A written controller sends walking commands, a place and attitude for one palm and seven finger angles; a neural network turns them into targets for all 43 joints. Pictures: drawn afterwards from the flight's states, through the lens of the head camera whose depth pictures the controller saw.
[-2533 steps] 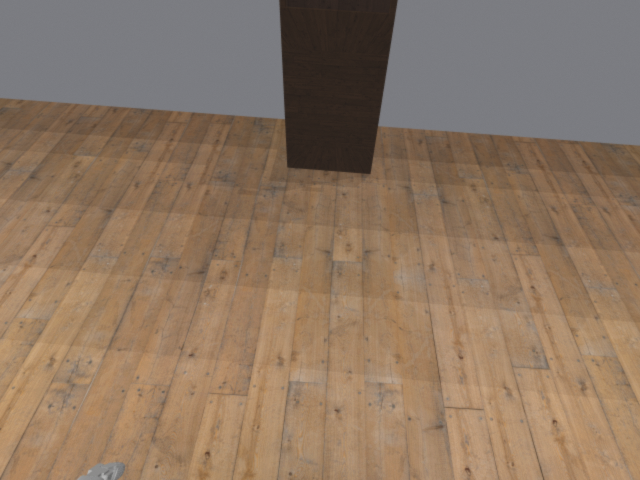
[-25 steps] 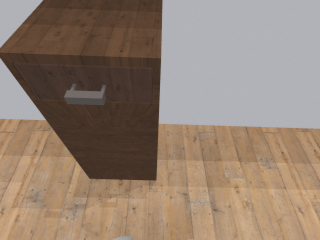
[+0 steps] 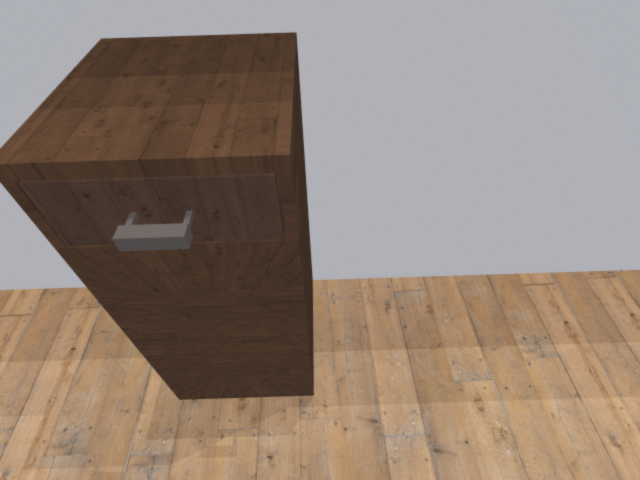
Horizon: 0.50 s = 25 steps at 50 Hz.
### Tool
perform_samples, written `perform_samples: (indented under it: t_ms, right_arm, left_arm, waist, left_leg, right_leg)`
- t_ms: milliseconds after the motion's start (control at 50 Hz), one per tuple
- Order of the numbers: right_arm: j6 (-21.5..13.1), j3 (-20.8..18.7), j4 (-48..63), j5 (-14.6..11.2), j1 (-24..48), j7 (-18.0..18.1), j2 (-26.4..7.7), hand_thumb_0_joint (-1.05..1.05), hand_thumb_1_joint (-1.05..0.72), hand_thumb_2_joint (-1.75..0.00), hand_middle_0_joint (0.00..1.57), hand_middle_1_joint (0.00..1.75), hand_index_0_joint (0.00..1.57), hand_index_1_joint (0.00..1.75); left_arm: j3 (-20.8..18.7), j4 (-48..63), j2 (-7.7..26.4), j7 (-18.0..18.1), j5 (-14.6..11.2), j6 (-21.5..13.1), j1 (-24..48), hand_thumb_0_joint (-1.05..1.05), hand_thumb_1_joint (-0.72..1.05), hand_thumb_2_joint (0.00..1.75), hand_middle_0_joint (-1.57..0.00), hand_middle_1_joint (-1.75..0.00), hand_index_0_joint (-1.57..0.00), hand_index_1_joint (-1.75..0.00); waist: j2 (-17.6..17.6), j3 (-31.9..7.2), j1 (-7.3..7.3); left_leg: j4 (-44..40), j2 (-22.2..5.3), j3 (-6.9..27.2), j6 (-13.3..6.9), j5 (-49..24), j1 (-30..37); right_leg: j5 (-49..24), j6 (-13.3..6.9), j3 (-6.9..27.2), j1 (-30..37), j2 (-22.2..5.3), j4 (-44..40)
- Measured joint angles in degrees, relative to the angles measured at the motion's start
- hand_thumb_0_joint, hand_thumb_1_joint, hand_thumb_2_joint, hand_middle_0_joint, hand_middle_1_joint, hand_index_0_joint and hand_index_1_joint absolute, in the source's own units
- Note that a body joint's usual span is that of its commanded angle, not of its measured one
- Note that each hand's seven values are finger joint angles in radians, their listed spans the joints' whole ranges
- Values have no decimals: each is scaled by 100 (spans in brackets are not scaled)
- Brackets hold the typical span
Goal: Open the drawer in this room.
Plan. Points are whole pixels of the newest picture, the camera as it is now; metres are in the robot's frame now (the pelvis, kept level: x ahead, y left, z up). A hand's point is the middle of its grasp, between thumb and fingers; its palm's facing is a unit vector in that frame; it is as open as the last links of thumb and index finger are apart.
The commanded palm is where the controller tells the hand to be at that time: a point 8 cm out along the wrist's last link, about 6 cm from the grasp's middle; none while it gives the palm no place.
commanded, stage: come to a stop and stand still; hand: left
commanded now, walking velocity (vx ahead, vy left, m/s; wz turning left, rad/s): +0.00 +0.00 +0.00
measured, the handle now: (157, 226) +0.46 +0.28 +0.05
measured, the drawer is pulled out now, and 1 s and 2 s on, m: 0.00 0.00 0.00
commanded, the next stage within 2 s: look again from close up in 0.42 s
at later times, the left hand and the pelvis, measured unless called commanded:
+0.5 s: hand out of the picture +0.01 +0.17 -0.17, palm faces +0.01 -0.98 -0.22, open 7.4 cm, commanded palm none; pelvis +0.02 -0.01 +0.00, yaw -1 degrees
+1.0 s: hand out of the picture +0.02 +0.18 -0.17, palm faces +0.00 -0.97 -0.23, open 7.4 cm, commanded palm none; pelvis +0.02 +0.00 +0.01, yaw -1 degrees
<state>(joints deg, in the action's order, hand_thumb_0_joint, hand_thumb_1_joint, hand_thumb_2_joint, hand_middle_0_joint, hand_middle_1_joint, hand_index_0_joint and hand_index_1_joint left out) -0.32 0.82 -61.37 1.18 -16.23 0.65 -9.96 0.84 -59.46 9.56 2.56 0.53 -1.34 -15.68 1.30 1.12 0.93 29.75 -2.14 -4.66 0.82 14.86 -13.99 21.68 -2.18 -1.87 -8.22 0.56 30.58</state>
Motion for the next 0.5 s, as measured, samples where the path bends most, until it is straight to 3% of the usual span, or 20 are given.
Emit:
perform_samples:
  t_ms: [500]
  right_arm:
    - [-41, -12, -285, -40, 376, 103, 7, 0, -91, -90, 20, 30, 20, 30]
  left_arm:
    - [-40, -371, 67, -14, 24, 46, -180, 1, 91, 89, -20, -30, -20, -30]
  waist:
    - [-251, -1, -129]
  left_leg:
    - [-323, -116, -62, 103, -12, 335]
  right_leg:
    - [-129, -66, 73, 367, 129, -481]
